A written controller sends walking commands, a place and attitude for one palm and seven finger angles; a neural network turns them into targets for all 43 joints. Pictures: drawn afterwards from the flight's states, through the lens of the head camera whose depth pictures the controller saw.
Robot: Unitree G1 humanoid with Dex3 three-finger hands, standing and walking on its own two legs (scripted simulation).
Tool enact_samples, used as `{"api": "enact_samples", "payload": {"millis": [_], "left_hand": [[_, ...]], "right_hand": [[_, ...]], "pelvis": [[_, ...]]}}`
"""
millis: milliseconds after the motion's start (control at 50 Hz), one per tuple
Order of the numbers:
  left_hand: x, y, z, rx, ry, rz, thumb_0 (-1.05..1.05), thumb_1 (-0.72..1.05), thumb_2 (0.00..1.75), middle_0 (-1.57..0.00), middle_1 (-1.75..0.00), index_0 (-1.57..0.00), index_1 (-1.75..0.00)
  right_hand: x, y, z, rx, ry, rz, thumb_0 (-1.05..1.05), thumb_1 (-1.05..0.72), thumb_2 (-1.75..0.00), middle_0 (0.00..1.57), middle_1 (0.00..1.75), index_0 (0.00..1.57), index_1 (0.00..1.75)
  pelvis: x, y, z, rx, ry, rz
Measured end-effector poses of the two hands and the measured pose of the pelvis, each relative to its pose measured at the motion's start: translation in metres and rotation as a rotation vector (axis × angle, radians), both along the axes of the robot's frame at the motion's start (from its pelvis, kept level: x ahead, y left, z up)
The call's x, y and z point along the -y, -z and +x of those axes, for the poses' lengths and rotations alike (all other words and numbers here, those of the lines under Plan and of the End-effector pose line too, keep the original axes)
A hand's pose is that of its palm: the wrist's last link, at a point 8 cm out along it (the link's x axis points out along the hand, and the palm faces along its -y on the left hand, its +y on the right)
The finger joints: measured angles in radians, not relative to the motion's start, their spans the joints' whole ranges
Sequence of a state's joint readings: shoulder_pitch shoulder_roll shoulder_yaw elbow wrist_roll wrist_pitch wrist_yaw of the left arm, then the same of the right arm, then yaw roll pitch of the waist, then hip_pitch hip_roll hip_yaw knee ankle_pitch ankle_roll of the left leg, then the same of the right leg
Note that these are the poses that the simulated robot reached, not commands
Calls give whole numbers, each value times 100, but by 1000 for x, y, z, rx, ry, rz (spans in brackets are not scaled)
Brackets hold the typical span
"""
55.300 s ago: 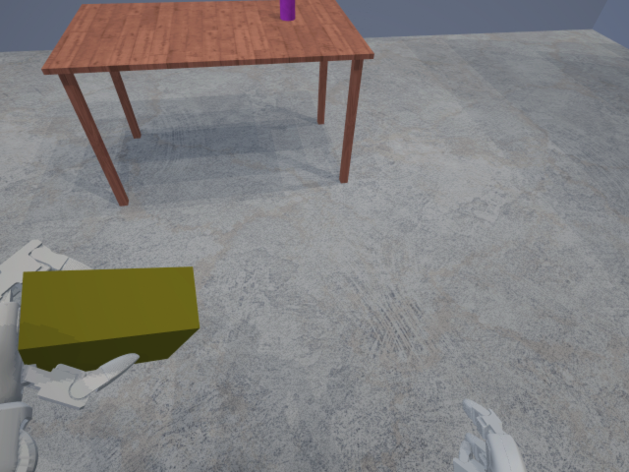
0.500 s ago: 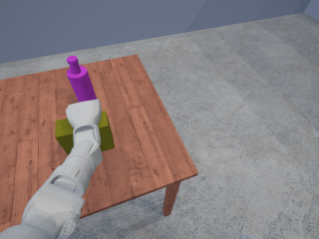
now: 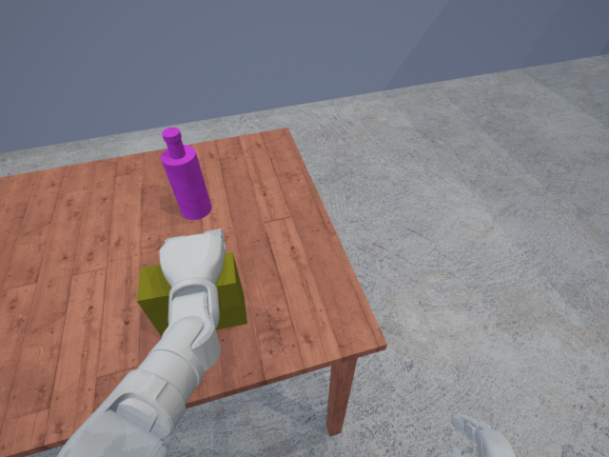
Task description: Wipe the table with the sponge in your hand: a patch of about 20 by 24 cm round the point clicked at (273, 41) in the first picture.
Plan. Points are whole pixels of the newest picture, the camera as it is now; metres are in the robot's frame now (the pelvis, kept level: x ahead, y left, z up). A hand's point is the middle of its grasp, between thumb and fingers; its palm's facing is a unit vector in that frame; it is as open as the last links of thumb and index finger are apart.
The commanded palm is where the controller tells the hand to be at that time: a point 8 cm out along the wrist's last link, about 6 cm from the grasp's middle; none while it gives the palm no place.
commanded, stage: wipe back along the third lane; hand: left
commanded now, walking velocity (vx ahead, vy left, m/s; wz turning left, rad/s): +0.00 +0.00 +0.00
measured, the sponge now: (200, 304) +0.36 +0.21 -0.05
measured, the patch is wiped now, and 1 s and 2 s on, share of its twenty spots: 1.00 1.00 1.00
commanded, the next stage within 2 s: slide back across to the middle lane in 1.38 s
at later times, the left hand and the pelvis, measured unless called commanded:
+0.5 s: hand (207, 305) +0.32 +0.17 +0.01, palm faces -0.05 -0.01 -1.00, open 10.2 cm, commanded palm +0.28 +0.16 +0.03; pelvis -0.02 -0.02 +0.00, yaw -1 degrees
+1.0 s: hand (207, 307) +0.32 +0.17 +0.01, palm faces -0.06 -0.03 -1.00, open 10.1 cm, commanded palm +0.28 +0.16 +0.03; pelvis -0.01 -0.02 +0.00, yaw -1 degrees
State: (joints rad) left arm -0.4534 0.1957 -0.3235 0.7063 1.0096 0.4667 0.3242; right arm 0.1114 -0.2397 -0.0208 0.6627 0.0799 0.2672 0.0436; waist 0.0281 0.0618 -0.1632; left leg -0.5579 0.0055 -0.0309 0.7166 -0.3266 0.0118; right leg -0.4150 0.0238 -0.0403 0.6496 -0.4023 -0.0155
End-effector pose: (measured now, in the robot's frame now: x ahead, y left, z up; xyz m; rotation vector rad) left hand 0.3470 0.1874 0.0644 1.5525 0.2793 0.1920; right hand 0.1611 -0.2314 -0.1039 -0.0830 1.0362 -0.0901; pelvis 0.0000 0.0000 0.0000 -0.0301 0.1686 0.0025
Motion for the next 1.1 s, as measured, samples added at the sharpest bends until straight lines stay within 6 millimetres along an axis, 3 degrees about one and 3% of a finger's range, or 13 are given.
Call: {"api": "enact_samples", "payload": {"millis": [380, 560, 780, 1100], "left_hand": [[14, 0, -30, 5, 9, 1, 0, -49, 105, -68, -142, -68, -146], [20, 1, -46, 7, 11, -5, 0, -48, 105, -68, -142, -67, -146], [18, 3, -45, -2, 8, -15, 0, -49, 105, -69, -140, -69, -144], [17, 3, -43, -5, 9, -19, 0, -51, 105, -71, -139, -71, -143]], "right_hand": [[28, 6, -43, -24, 65, -16, 1, -91, -90, 20, 30, 20, 30], [30, 0, -25, 33, 53, -7, 1, -91, -90, 20, 30, 20, 30], [21, -7, 1, 95, 14, -1, 1, -91, -90, 20, 30, 20, 30], [22, -3, -7, 71, 23, -13, 1, -91, -90, 20, 30, 20, 30]], "pelvis": [[14, -1, -16, 38, 15, 12], [16, -2, -15, 58, 18, 18], [19, -1, -13, 47, 17, 21], [16, 0, -14, 46, 18, 19]]}}
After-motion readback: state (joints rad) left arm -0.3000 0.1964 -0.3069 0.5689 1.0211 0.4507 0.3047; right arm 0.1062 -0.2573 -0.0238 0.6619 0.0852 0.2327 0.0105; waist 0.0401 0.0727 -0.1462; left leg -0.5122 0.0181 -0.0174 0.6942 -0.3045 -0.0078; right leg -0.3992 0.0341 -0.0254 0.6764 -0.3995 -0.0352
